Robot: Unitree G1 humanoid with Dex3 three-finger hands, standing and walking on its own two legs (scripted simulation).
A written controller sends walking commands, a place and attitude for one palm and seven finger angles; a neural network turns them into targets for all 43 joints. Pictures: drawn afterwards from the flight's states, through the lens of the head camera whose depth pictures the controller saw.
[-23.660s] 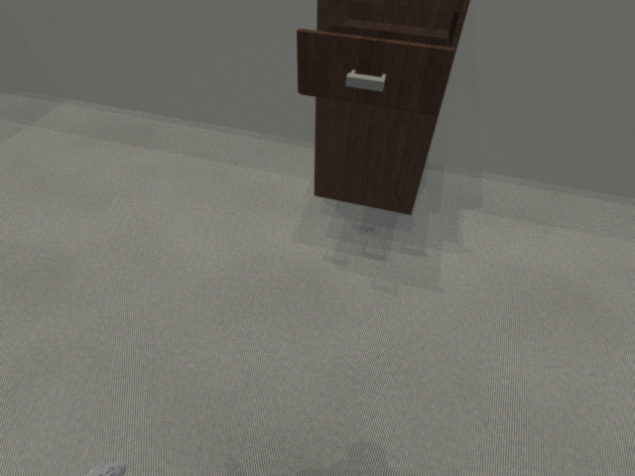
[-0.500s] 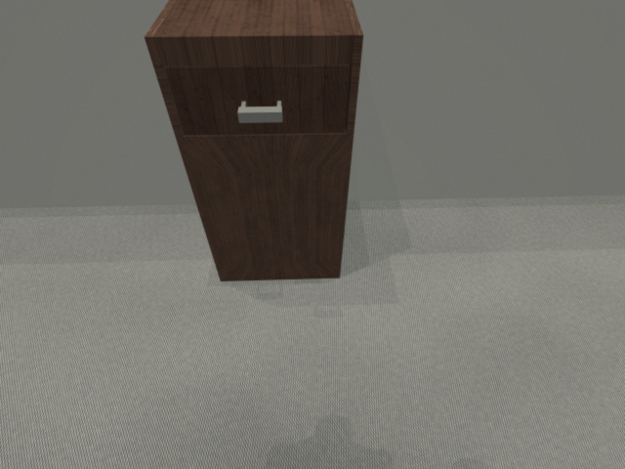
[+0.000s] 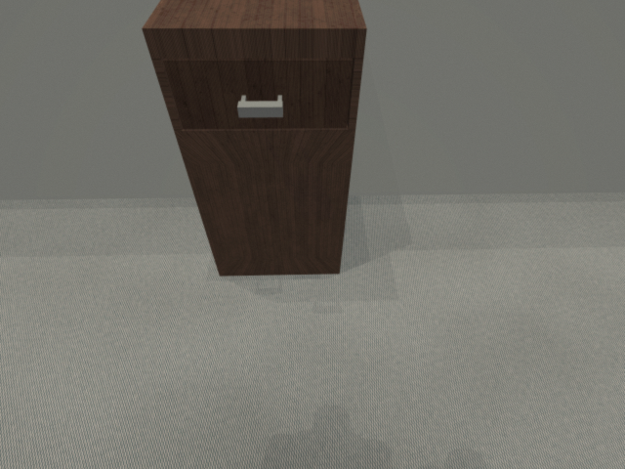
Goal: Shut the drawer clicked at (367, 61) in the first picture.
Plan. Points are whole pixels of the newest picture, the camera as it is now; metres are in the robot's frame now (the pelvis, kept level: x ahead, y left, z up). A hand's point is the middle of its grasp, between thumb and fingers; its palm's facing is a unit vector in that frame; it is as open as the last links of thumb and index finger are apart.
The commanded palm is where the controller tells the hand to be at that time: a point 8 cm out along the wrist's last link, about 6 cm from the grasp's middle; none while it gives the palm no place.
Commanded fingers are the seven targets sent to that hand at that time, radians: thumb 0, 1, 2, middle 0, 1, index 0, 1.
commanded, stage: look to check the result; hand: left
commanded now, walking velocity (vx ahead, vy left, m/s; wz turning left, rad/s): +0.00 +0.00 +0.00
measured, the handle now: (261, 104) +0.88 +0.18 -0.01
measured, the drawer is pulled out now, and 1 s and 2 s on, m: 0.00 0.00 0.00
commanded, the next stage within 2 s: stand and wait in 0.26 s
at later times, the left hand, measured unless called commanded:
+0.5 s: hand out of the picture +0.03 +0.19 -0.17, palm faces +0.02 -0.98 -0.22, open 7.4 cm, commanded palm none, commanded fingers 0.00 0.90 0.90 -0.20 -0.30 -0.20 -0.30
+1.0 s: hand out of the picture +0.03 +0.19 -0.17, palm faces +0.02 -0.97 -0.22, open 7.4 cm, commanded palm none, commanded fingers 0.00 0.90 0.90 -0.20 -0.30 -0.20 -0.30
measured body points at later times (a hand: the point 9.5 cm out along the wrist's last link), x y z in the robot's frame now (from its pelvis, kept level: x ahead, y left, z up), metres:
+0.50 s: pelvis +0.01 +0.00 +0.00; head +0.02 +0.00 +0.45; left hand +0.03 +0.24 -0.15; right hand +0.01 -0.23 -0.16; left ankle +0.02 +0.12 -0.74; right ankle -0.01 -0.09 -0.74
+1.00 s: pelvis +0.02 +0.00 +0.00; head +0.03 +0.00 +0.45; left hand +0.03 +0.24 -0.15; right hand +0.02 -0.23 -0.16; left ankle +0.02 +0.12 -0.74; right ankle -0.01 -0.09 -0.74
